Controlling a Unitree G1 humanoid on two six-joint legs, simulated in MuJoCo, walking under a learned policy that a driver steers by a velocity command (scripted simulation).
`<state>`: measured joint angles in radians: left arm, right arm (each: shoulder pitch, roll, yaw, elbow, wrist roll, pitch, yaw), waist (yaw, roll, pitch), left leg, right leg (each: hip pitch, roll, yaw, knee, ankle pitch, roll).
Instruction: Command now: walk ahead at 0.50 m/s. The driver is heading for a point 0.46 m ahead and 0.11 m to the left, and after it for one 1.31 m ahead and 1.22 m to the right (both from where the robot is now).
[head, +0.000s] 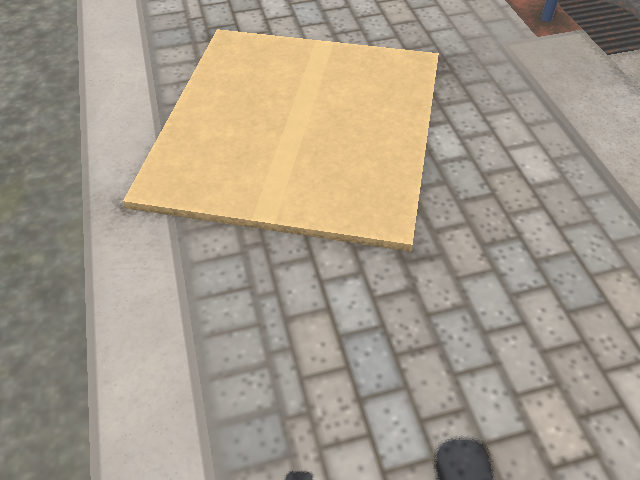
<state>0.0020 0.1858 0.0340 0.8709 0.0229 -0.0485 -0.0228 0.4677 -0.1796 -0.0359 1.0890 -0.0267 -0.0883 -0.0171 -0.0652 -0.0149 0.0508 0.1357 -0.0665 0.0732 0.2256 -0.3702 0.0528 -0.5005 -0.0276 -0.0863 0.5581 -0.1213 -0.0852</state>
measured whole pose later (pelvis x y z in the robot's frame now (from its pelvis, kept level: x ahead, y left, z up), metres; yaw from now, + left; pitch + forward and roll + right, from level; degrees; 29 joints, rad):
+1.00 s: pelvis +0.40 +0.02 +0.01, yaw -2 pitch +0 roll +1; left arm 0.22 0.19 0.06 0.93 0.03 0.05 0.00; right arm 0.22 -0.20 -0.04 0.95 -0.02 -0.03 -0.04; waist 0.01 -0.02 0.07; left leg -0.20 0.01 0.28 0.42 -0.22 0.08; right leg -0.48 -0.06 -0.06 0.82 -0.29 -0.01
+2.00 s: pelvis +0.44 +0.00 +0.02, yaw -38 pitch +1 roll +0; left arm 0.18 0.31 0.08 0.78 0.03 0.06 -0.08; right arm 0.31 -0.26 -0.05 0.79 -0.02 -0.03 -0.02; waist -0.02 -0.04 0.04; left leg -0.06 0.03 0.15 0.31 -0.26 0.01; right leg -0.50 -0.02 0.02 0.87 -0.29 0.04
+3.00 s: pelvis +0.52 -0.07 +0.02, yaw -65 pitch +0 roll -1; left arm 0.21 0.30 0.05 0.81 0.02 0.07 -0.01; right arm 0.22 -0.24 -0.01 0.75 -0.02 0.01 -0.01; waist -0.02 -0.04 0.05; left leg -0.20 -0.02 -0.02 0.43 -0.23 0.05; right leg -0.27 0.07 0.10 0.75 -0.47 0.03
